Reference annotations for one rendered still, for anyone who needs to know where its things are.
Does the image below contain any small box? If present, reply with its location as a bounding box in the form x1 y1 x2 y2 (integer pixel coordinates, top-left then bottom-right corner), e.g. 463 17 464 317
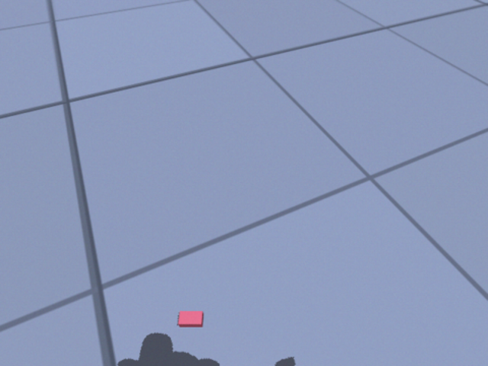
178 311 204 327

